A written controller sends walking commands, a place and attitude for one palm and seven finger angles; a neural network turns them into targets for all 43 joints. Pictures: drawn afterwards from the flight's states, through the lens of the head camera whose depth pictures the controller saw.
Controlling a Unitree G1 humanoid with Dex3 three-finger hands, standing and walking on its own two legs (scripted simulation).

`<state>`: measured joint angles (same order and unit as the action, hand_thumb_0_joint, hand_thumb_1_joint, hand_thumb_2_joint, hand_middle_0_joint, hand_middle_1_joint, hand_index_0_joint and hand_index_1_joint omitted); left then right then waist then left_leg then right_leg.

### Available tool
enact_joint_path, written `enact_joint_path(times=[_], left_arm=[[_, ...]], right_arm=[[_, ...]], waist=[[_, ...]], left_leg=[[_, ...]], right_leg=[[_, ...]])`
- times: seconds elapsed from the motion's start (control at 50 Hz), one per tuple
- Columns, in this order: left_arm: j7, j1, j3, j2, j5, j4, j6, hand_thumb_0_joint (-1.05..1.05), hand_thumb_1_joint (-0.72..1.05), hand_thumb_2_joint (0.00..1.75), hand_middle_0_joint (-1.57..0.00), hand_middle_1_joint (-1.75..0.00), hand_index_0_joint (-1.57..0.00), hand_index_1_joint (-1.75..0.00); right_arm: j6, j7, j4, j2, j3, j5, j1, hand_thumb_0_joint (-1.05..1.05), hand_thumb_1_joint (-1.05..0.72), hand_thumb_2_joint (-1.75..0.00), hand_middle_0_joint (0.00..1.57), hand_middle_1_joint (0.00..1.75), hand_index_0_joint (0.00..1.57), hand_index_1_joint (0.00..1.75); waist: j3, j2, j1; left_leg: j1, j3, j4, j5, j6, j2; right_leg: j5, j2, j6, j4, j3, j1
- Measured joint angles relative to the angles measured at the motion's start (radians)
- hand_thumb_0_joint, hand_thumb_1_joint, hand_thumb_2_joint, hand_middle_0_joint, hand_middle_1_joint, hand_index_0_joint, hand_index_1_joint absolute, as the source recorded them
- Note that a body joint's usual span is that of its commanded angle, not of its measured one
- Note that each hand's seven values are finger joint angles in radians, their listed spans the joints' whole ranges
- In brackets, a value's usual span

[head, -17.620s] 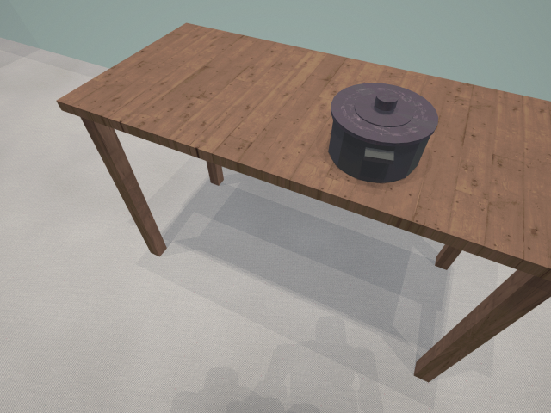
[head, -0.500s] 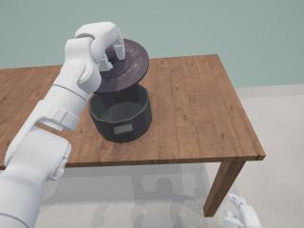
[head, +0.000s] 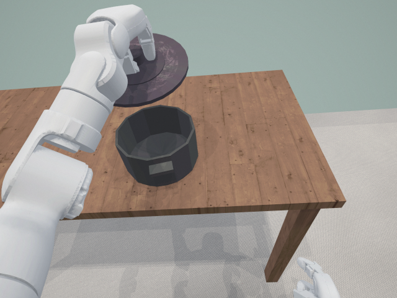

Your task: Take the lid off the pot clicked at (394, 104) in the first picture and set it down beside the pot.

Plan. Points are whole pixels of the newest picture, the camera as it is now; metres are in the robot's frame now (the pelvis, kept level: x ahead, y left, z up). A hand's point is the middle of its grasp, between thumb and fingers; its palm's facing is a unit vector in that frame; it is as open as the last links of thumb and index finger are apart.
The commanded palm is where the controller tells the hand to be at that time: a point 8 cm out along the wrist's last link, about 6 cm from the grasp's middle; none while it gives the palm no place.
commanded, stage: lift the lid straight up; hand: left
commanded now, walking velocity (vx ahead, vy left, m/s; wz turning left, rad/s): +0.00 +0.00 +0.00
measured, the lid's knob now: (133, 56) +0.49 +0.13 +0.27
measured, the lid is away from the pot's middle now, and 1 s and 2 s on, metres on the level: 0.02 0.12 0.22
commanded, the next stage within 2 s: move the lid sideways beside the pot in 0.02 s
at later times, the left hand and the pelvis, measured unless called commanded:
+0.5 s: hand (106, 62) +0.45 +0.17 +0.28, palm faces -0.11 -0.04 -0.99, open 6.4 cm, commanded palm +0.42 +0.18 +0.35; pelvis +0.00 +0.01 +0.00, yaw +0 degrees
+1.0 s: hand (69, 69) +0.44 +0.23 +0.28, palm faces -0.13 -0.04 -0.99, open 6.4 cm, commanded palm +0.41 +0.23 +0.35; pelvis -0.01 +0.01 +0.00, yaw +1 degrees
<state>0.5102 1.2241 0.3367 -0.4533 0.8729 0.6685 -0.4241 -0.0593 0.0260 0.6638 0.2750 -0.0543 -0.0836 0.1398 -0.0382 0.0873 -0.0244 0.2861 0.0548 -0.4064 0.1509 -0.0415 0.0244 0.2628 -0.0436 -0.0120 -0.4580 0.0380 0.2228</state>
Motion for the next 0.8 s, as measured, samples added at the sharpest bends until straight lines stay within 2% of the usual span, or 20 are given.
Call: enact_joint_path(times=[0.16, 0.24, 0.38, 0.52, 0.8], left_arm=[[0.015, -0.011, 0.006, -0.009, -0.001, -0.035, 0.011, 0.05, 0.31, 0.74, -0.68, -0.88, -0.81, -0.93], [0.014, -0.007, -0.020, -0.009, 0.013, -0.010, 0.019, 0.05, 0.31, 0.74, -0.68, -0.88, -0.81, -0.93], [0.029, -0.031, -0.033, -0.052, 0.029, -0.020, 0.022, 0.05, 0.31, 0.73, -0.68, -0.88, -0.81, -0.93], [0.046, -0.047, -0.031, -0.084, 0.023, -0.050, 0.030, 0.05, 0.32, 0.73, -0.68, -0.88, -0.81, -0.93], [0.069, -0.078, -0.072, -0.156, 0.029, -0.070, 0.057, 0.06, 0.32, 0.73, -0.68, -0.88, -0.82, -0.93]], right_arm=[[0.025, 0.002, -0.003, 0.002, 0.010, 0.004, 0.013, 0.01, -0.91, -0.90, 0.20, 0.30, 0.20, 0.29], [0.015, -0.001, 0.001, 0.003, 0.006, 0.004, 0.005, 0.01, -0.91, -0.90, 0.20, 0.30, 0.20, 0.29], [0.005, 0.001, -0.018, 0.002, 0.008, -0.001, 0.006, 0.01, -0.91, -0.90, 0.20, 0.30, 0.20, 0.29], [0.006, 0.002, -0.022, 0.005, 0.012, -0.004, 0.009, 0.01, -0.91, -0.90, 0.20, 0.30, 0.20, 0.29], [-0.019, -0.002, -0.031, 0.009, 0.012, -0.012, 0.005, 0.01, -0.91, -0.90, 0.20, 0.30, 0.20, 0.29]], waist=[[0.006, -0.005, 0.000], [0.003, -0.006, -0.004], [0.006, -0.006, -0.004], [0.012, -0.010, 0.003], [0.016, -0.015, 0.004]], left_leg=[[-0.001, 0.001, 0.000, 0.001, -0.003, 0.002], [0.000, 0.004, 0.001, 0.003, -0.005, 0.003], [0.000, 0.009, 0.002, 0.004, -0.007, 0.002], [0.006, 0.001, -0.004, 0.004, -0.009, 0.004], [0.019, -0.005, -0.017, 0.006, -0.014, 0.005]], right_leg=[[-0.002, -0.002, -0.003, 0.005, -0.001, -0.003], [-0.003, -0.003, -0.005, 0.007, -0.004, -0.002], [-0.005, -0.002, -0.007, 0.011, -0.010, -0.001], [-0.007, -0.004, -0.008, 0.016, -0.001, -0.003], [-0.013, -0.004, -0.012, 0.020, 0.004, -0.001]])
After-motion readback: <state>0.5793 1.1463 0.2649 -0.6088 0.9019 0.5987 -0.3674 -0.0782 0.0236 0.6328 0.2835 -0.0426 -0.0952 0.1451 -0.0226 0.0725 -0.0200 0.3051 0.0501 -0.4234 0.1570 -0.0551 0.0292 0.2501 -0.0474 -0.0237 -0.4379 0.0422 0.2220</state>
